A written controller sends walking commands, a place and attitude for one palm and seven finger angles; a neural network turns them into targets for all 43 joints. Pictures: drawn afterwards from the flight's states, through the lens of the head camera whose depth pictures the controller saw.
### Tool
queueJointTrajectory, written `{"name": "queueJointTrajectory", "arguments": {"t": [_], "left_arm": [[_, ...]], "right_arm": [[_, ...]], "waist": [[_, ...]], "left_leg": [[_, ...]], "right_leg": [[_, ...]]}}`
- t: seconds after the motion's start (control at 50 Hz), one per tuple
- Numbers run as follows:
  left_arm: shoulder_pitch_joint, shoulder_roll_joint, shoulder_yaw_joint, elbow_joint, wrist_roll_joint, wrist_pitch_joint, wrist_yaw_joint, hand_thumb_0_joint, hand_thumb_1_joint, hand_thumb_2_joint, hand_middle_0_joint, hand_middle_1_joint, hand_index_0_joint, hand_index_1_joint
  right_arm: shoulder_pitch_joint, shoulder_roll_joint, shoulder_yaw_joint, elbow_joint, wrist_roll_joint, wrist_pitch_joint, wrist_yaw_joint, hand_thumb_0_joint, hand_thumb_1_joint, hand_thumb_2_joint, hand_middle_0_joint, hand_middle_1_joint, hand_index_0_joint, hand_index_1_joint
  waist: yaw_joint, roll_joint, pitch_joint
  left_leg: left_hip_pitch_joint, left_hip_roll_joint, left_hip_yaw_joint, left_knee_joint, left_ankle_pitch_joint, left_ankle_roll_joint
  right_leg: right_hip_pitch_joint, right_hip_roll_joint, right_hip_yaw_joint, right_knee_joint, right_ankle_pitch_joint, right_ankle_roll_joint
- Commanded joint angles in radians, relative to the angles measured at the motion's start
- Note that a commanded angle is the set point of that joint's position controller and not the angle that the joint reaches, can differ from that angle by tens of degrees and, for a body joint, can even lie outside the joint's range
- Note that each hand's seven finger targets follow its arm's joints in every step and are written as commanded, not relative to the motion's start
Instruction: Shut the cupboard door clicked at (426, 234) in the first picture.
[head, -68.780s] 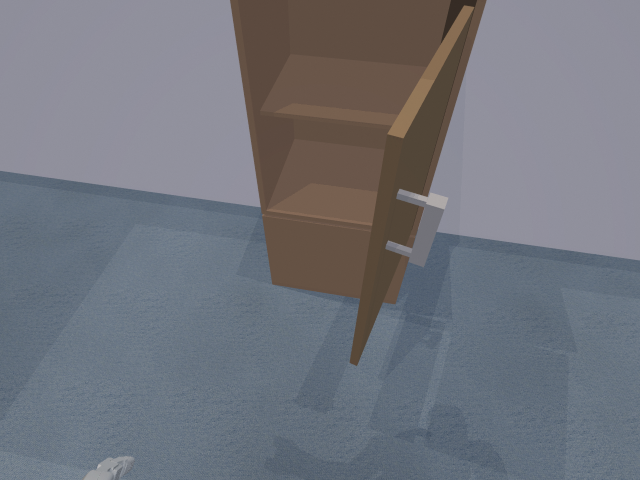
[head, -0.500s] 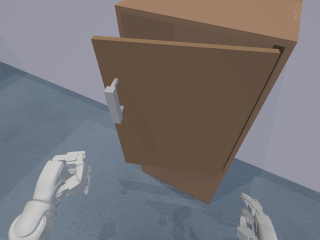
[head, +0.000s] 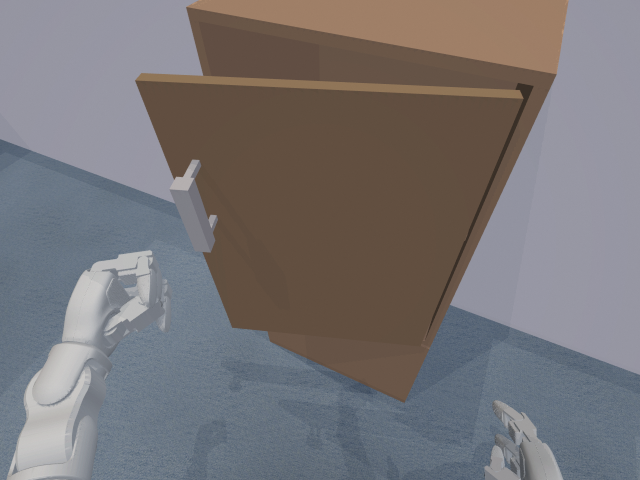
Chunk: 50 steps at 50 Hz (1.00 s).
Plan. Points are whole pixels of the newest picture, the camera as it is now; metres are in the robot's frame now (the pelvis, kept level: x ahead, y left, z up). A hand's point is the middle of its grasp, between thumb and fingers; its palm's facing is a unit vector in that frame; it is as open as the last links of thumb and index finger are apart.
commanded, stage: bring the fist close to the handle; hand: left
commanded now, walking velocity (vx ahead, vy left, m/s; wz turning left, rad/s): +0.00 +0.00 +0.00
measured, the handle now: (199, 206) +0.45 +0.20 +0.09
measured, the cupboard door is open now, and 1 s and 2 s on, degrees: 19 19 4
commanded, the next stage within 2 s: push the door shut along its arc in 0.88 s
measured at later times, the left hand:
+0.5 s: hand (197, 258) +0.36 +0.18 +0.09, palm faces -0.05 -1.00 -0.01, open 3.1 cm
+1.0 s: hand (188, 262) +0.35 +0.19 +0.10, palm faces -0.04 -1.00 -0.02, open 3.1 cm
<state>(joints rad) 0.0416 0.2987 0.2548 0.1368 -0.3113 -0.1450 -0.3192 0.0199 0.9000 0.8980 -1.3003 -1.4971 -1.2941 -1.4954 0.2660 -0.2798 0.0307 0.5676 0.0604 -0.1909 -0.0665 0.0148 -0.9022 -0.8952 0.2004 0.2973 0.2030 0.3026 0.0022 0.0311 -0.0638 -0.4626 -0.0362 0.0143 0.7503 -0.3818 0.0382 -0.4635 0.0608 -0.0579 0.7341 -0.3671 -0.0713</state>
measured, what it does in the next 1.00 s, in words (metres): stands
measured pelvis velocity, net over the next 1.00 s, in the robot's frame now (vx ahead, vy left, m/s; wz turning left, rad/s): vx -0.01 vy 0.02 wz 0.01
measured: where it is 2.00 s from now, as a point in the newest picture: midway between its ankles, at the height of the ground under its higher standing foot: outside the picture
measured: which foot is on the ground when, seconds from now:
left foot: down 0.00-1.00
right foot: down 0.00-1.00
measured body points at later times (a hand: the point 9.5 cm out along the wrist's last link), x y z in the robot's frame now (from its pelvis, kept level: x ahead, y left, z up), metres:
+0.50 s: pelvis +0.00 +0.02 +0.00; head +0.03 +0.01 +0.45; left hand +0.36 +0.23 +0.09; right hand +0.15 -0.22 -0.09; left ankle +0.00 +0.10 -0.71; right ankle +0.00 -0.07 -0.71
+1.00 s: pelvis -0.01 +0.02 +0.00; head +0.02 +0.01 +0.45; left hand +0.34 +0.24 +0.10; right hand +0.15 -0.22 -0.09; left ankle +0.00 +0.10 -0.71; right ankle +0.00 -0.07 -0.71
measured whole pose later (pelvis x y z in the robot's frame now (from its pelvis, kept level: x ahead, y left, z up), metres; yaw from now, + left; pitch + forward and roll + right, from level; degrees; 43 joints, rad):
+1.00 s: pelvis -0.01 +0.02 +0.00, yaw +0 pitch +5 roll -1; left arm -0.28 0.25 0.15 0.44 -0.22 -0.19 -0.20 0.02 0.90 0.90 -1.30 -1.50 -1.30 -1.50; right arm 0.24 -0.26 0.04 0.59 0.06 -0.08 -0.04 0.01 -0.90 -0.90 0.20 0.30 0.20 0.30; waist -0.01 0.03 -0.04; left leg -0.46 -0.06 0.02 0.72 -0.35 0.07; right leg -0.46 0.04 -0.05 0.71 -0.34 -0.05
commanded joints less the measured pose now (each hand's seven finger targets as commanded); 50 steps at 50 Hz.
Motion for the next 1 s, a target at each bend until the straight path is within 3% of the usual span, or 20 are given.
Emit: {"name": "queueJointTrajectory", "arguments": {"t": [0.0, 0.06, 0.14, 0.18, 0.28, 0.3, 0.36, 0.38, 0.4, 0.5, 0.52, 0.6, 0.66, 0.72, 0.78, 0.8, 0.84, 0.88, 0.9, 0.98], "left_arm": [[-0.197, 0.187, 0.069, -0.163, -0.007, -0.051, 0.014, 0.000, 0.900, 0.900, -1.300, -1.500, -1.300, -1.500], [-0.317, 0.135, -0.007, -0.179, 0.005, -0.052, 0.017, 0.000, 0.900, 0.900, -1.300, -1.500, -1.300, -1.500], [-0.444, 0.146, -0.018, -0.177, 0.022, -0.076, 0.052, 0.000, 0.900, 0.900, -1.300, -1.500, -1.300, -1.500], [-0.495, 0.143, -0.028, -0.161, 0.034, -0.089, 0.071, 0.000, 0.900, 0.900, -1.300, -1.500, -1.300, -1.500], [-0.495, 0.086, -0.071, -0.045, 0.062, -0.068, 0.106, 0.000, 0.900, 0.900, -1.300, -1.500, -1.300, -1.500], [-0.501, 0.099, -0.058, -0.011, 0.064, -0.057, 0.112, 0.000, 0.900, 0.900, -1.300, -1.500, -1.300, -1.500], [-0.532, 0.120, -0.031, 0.067, 0.074, -0.031, 0.126, 0.000, 0.900, 0.900, -1.300, -1.500, -1.300, -1.500], [-0.573, 0.102, -0.047, 0.077, 0.075, -0.028, 0.129, 0.000, 0.900, 0.900, -1.300, -1.500, -1.300, -1.500], [-0.605, 0.141, -0.016, 0.078, 0.080, -0.034, 0.137, 0.000, 0.900, 0.900, -1.300, -1.500, -1.300, -1.500], [-0.618, 0.117, -0.034, 0.014, 0.082, -0.096, 0.140, 0.000, 0.900, 0.900, -1.300, -1.500, -1.300, -1.500], [-0.608, 0.103, -0.040, 0.007, 0.079, -0.105, 0.138, 0.000, 0.900, 0.900, -1.300, -1.500, -1.300, -1.500], [-0.551, 0.112, -0.034, 0.048, 0.078, -0.104, 0.115, 0.000, 0.900, 0.900, -1.300, -1.500, -1.300, -1.500], [-0.565, 0.069, -0.071, 0.042, 0.071, -0.086, 0.107, 0.000, 0.900, 0.900, -1.300, -1.500, -1.300, -1.500], [-0.599, 0.082, -0.064, 0.008, 0.068, -0.084, 0.114, 0.000, 0.900, 0.900, -1.300, -1.500, -1.300, -1.500], [-0.629, 0.100, -0.048, 0.005, 0.066, -0.100, 0.124, 0.000, 0.900, 0.900, -1.300, -1.500, -1.300, -1.500], [-0.635, 0.136, -0.025, 0.017, 0.070, -0.106, 0.129, 0.000, 0.900, 0.900, -1.300, -1.500, -1.300, -1.500], [-0.659, 0.106, -0.055, 0.017, 0.074, -0.118, 0.127, 0.000, 0.900, 0.900, -1.300, -1.500, -1.300, -1.500], [-0.664, 0.115, -0.048, 0.048, 0.077, -0.124, 0.126, 0.000, 0.900, 0.900, -1.300, -1.500, -1.300, -1.500], [-0.686, 0.134, -0.042, 0.047, 0.081, -0.126, 0.127, 0.000, 0.900, 0.900, -1.300, -1.500, -1.300, -1.500], [-0.701, 0.088, -0.089, 0.122, 0.076, -0.104, 0.102, 0.000, 0.900, 0.900, -1.300, -1.500, -1.300, -1.500]], "right_arm": [[-0.061, -0.115, -0.042, -0.147, -0.001, -0.043, 0.004, 0.000, -0.900, -0.900, 0.200, 0.300, 0.200, 0.300], [-0.066, -0.113, -0.043, -0.150, 0.003, -0.043, 0.000, 0.000, -0.900, -0.900, 0.200, 0.300, 0.200, 0.300], [-0.062, -0.113, -0.041, -0.131, -0.001, -0.045, -0.009, 0.000, -0.900, -0.900, 0.200, 0.300, 0.200, 0.300], [-0.062, -0.111, -0.039, -0.119, -0.002, -0.044, -0.008, 0.000, -0.900, -0.900, 0.200, 0.300, 0.200, 0.300], [-0.051, -0.108, -0.037, -0.107, -0.004, -0.025, 0.009, 0.000, -0.900, -0.900, 0.200, 0.300, 0.200, 0.300], [-0.043, -0.114, -0.038, -0.104, -0.006, -0.017, 0.011, 0.000, -0.900, -0.900, 0.200, 0.300, 0.200, 0.300], [-0.043, -0.115, -0.039, -0.106, -0.005, 0.012, 0.017, 0.000, -0.900, -0.900, 0.200, 0.300, 0.200, 0.300], [-0.043, -0.113, -0.036, -0.108, -0.004, 0.020, 0.018, 0.000, -0.900, -0.900, 0.200, 0.300, 0.200, 0.300], [-0.038, -0.118, -0.040, -0.104, -0.006, 0.028, 0.017, 0.000, -0.900, -0.900, 0.200, 0.300, 0.200, 0.300], [-0.034, -0.107, -0.044, -0.119, -0.011, 0.036, 0.027, 0.000, -0.900, -0.900, 0.200, 0.300, 0.200, 0.300], [-0.034, -0.103, -0.045, -0.117, -0.010, 0.036, 0.030, 0.000, -0.900, -0.900, 0.200, 0.300, 0.200, 0.300], [-0.020, -0.114, -0.053, -0.113, -0.007, 0.051, 0.035, 0.000, -0.900, -0.900, 0.200, 0.300, 0.200, 0.300], [-0.028, -0.111, -0.053, -0.117, -0.002, 0.056, 0.037, 0.000, -0.900, -0.900, 0.200, 0.300, 0.200, 0.300], [-0.037, -0.113, -0.055, -0.121, -0.003, 0.060, 0.031, 0.000, -0.900, -0.900, 0.200, 0.300, 0.200, 0.300], [-0.043, -0.110, -0.050, -0.117, -0.004, 0.060, 0.025, 0.000, -0.900, -0.900, 0.200, 0.300, 0.200, 0.300], [-0.041, -0.116, -0.050, -0.113, -0.004, 0.062, 0.021, 0.000, -0.900, -0.900, 0.200, 0.300, 0.200, 0.300], [-0.051, -0.108, -0.045, -0.113, -0.004, 0.060, 0.022, 0.000, -0.900, -0.900, 0.200, 0.300, 0.200, 0.300], [-0.052, -0.107, -0.042, -0.106, -0.004, 0.060, 0.021, 0.000, -0.900, -0.900, 0.200, 0.300, 0.200, 0.300], [-0.048, -0.113, -0.044, -0.103, -0.003, 0.062, 0.019, 0.000, -0.900, -0.900, 0.200, 0.300, 0.200, 0.300], [-0.052, -0.112, -0.040, -0.103, 0.003, 0.064, 0.020, 0.000, -0.900, -0.900, 0.200, 0.300, 0.200, 0.300]], "waist": [[0.004, -0.059, -0.185], [-0.019, -0.001, -0.175], [-0.031, -0.020, -0.228], [-0.034, 0.005, -0.241], [-0.018, 0.028, -0.247], [-0.017, -0.022, -0.250], [-0.013, -0.048, -0.224], [-0.024, -0.067, -0.213], [-0.015, -0.073, -0.236], [-0.002, 0.007, -0.331], [-0.003, 0.024, -0.329], [-0.005, -0.027, -0.290], [-0.016, -0.020, -0.251], [-0.020, -0.009, -0.266], [-0.024, -0.043, -0.259], [-0.024, -0.055, -0.249], [-0.028, -0.011, -0.256], [-0.024, 0.017, -0.247], [-0.030, 0.011, -0.255], [-0.043, -0.010, -0.222]], "left_leg": [[0.016, 0.019, -0.046, -0.067, 0.249, 0.001], [0.051, 0.017, -0.051, -0.087, 0.212, 0.003], [0.094, 0.022, -0.070, -0.100, 0.205, 0.004], [0.118, 0.025, -0.078, -0.106, 0.209, -0.001], [0.151, 0.031, -0.092, -0.122, 0.257, -0.019], [0.139, 0.032, -0.093, -0.120, 0.271, -0.017], [0.104, 0.030, -0.081, -0.127, 0.258, -0.016], [0.097, 0.029, -0.079, -0.128, 0.251, -0.014], [0.104, 0.030, -0.080, -0.125, 0.269, -0.014], [0.195, 0.038, -0.078, -0.110, 0.402, -0.024], [0.205, 0.039, -0.075, -0.107, 0.428, -0.026], [0.173, 0.039, -0.073, -0.109, 0.425, -0.022], [0.166, 0.036, -0.075, -0.123, 0.370, -0.022], [0.176, 0.032, -0.072, -0.124, 0.332, -0.015], [0.152, 0.029, -0.072, -0.130, 0.277, -0.011], [0.143, 0.030, -0.074, -0.129, 0.269, -0.008], [0.152, 0.027, -0.073, -0.134, 0.250, -0.009], [0.150, 0.027, -0.077, -0.136, 0.229, -0.013], [0.158, 0.028, -0.079, -0.131, 0.236, -0.011], [0.131, 0.025, -0.081, -0.137, 0.180, -0.009]], "right_leg": [[0.165, -0.080, 0.129, -0.113, 0.355, 0.092], [0.108, -0.064, 0.094, -0.123, 0.256, 0.066], [0.100, -0.055, 0.072, -0.114, 0.217, 0.054], [0.082, -0.052, 0.058, -0.103, 0.214, 0.048], [0.058, -0.049, 0.034, -0.088, 0.239, 0.037], [0.076, -0.050, 0.033, -0.089, 0.257, 0.038], [0.085, -0.051, 0.038, -0.097, 0.265, 0.040], [0.081, -0.051, 0.038, -0.100, 0.263, 0.042], [0.099, -0.052, 0.042, -0.096, 0.279, 0.039], [0.117, -0.047, 0.041, -0.075, 0.354, 0.032], [0.111, -0.046, 0.043, -0.075, 0.374, 0.034], [0.118, -0.043, 0.041, -0.081, 0.382, 0.035], [0.094, -0.042, 0.035, -0.095, 0.344, 0.036], [0.094, -0.043, 0.042, -0.103, 0.325, 0.037], [0.106, -0.042, 0.045, -0.109, 0.294, 0.037], [0.108, -0.044, 0.049, -0.111, 0.287, 0.036], [0.098, -0.045, 0.050, -0.110, 0.268, 0.036], [0.086, -0.044, 0.049, -0.111, 0.242, 0.032], [0.088, -0.045, 0.050, -0.111, 0.247, 0.032], [0.065, -0.046, 0.049, -0.124, 0.209, 0.035]]}}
